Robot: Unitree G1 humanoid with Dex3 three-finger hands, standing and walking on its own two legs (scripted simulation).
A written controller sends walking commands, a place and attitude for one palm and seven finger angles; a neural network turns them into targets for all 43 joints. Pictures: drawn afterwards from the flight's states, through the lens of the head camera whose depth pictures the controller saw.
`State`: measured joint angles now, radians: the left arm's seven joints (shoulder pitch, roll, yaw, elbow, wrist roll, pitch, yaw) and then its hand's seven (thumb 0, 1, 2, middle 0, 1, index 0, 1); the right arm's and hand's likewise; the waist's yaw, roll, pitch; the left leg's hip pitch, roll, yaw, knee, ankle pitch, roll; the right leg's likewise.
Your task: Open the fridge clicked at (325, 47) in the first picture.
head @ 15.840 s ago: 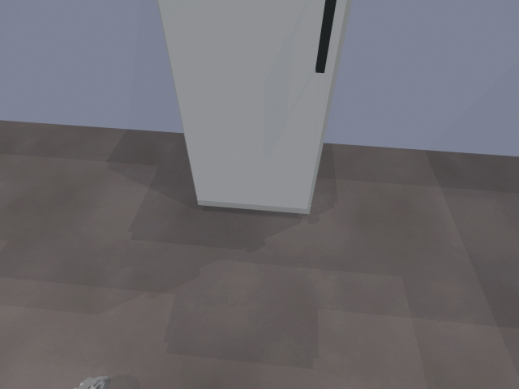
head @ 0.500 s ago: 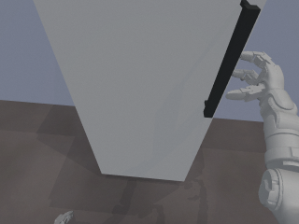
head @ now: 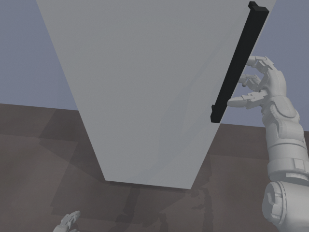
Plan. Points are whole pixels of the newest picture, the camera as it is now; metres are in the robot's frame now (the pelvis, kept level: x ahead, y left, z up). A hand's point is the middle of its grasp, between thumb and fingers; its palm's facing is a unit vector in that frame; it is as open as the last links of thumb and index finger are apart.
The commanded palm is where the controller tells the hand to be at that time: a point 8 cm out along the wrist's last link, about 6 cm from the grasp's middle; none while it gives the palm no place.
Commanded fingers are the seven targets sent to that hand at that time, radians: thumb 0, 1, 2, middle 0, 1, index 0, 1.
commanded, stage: slide the fingers in behind the handle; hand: right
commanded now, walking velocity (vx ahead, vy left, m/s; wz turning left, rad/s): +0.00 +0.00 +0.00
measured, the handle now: (230, 72) +0.48 -0.15 +0.20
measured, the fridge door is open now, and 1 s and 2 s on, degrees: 0 0 0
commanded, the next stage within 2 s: grip the handle and tug to test in 1.36 s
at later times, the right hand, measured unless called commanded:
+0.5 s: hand (235, 83) +0.43 -0.15 +0.20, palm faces +0.01 +1.00 +0.02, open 14.0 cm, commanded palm +0.41 -0.20 +0.20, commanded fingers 0.00 0.50 -0.30 0.30 1.20 0.30 1.20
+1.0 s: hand (225, 82) +0.44 -0.13 +0.20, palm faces +0.02 +1.00 +0.02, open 14.0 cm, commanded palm +0.41 -0.18 +0.20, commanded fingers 0.00 0.50 -0.30 0.30 1.20 0.30 1.20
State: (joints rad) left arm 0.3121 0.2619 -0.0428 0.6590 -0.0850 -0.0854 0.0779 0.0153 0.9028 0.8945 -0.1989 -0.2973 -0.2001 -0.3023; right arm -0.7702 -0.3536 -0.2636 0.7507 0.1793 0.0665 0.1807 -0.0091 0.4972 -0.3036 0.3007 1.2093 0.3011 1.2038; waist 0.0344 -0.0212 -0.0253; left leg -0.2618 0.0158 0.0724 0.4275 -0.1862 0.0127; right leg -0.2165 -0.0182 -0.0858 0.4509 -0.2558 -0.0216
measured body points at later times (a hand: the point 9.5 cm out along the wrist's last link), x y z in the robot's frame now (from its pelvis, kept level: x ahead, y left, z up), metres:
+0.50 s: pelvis +0.01 +0.01 +0.00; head +0.00 +0.02 +0.45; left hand +0.14 +0.25 -0.10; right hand +0.42 -0.20 +0.20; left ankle +0.02 +0.11 -0.74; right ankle -0.01 -0.10 -0.74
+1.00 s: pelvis +0.00 +0.01 +0.00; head +0.00 +0.02 +0.45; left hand +0.12 +0.26 -0.11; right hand +0.43 -0.18 +0.20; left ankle +0.02 +0.11 -0.74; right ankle -0.01 -0.10 -0.74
